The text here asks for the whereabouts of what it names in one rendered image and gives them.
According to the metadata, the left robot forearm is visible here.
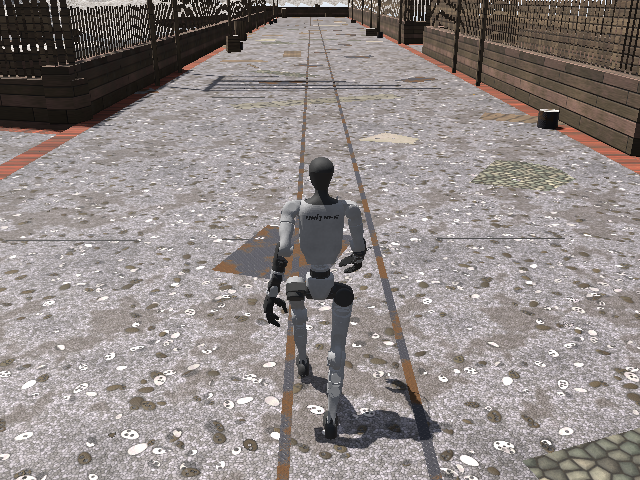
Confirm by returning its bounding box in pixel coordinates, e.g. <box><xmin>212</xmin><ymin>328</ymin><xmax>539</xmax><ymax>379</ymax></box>
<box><xmin>266</xmin><ymin>242</ymin><xmax>288</xmax><ymax>297</ymax></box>

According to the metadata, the left robot hand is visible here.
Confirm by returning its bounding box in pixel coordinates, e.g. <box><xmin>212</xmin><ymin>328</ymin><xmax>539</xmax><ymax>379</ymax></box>
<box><xmin>263</xmin><ymin>295</ymin><xmax>288</xmax><ymax>327</ymax></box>

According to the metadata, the left robot foot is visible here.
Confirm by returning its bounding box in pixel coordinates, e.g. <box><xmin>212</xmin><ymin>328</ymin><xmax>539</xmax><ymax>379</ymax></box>
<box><xmin>296</xmin><ymin>354</ymin><xmax>309</xmax><ymax>377</ymax></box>

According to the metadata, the left robot upper arm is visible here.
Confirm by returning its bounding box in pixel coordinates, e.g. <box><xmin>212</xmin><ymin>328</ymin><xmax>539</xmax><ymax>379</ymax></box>
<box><xmin>278</xmin><ymin>200</ymin><xmax>301</xmax><ymax>257</ymax></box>

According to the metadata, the robot right thigh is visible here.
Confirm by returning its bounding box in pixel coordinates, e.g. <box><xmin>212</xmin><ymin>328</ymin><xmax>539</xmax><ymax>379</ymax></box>
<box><xmin>327</xmin><ymin>282</ymin><xmax>354</xmax><ymax>370</ymax></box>

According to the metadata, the right robot forearm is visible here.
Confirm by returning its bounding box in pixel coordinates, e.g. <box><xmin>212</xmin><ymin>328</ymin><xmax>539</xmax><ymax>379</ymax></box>
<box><xmin>352</xmin><ymin>238</ymin><xmax>367</xmax><ymax>264</ymax></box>

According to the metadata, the right robot upper arm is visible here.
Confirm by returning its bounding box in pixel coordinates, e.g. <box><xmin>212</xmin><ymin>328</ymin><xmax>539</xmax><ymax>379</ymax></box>
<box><xmin>341</xmin><ymin>200</ymin><xmax>365</xmax><ymax>252</ymax></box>

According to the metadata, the right robot hand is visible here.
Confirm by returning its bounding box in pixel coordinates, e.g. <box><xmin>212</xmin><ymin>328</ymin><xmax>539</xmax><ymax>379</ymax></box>
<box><xmin>339</xmin><ymin>254</ymin><xmax>362</xmax><ymax>273</ymax></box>

